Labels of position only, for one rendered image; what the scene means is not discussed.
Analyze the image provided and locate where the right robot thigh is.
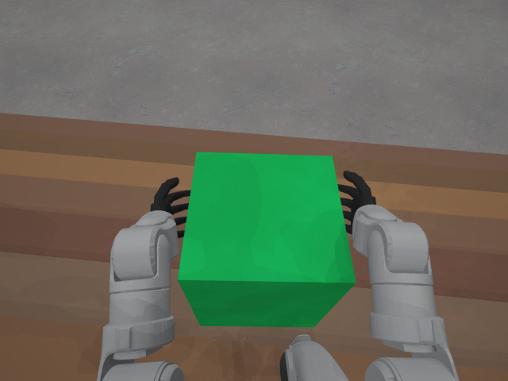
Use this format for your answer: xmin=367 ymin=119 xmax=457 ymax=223
xmin=285 ymin=341 xmax=349 ymax=381

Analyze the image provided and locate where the robot left hand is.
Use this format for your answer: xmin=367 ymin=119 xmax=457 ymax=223
xmin=151 ymin=177 xmax=191 ymax=238

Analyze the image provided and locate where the robot left forearm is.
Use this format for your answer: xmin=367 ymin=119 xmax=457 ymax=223
xmin=97 ymin=210 xmax=179 ymax=381

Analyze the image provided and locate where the robot left upper arm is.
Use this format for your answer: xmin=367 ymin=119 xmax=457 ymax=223
xmin=102 ymin=361 xmax=185 ymax=381

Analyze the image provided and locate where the carton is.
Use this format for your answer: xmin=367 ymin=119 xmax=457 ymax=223
xmin=178 ymin=152 xmax=356 ymax=328

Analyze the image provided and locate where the robot right shin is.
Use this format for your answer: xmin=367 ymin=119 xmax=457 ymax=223
xmin=291 ymin=334 xmax=311 ymax=346

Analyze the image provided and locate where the robot right forearm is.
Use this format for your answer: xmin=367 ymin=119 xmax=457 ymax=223
xmin=352 ymin=205 xmax=459 ymax=381

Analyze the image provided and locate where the robot right upper arm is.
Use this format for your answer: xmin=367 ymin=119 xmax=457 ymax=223
xmin=364 ymin=357 xmax=456 ymax=381

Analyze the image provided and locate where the robot right hand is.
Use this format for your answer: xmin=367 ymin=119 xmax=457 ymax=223
xmin=337 ymin=171 xmax=376 ymax=234

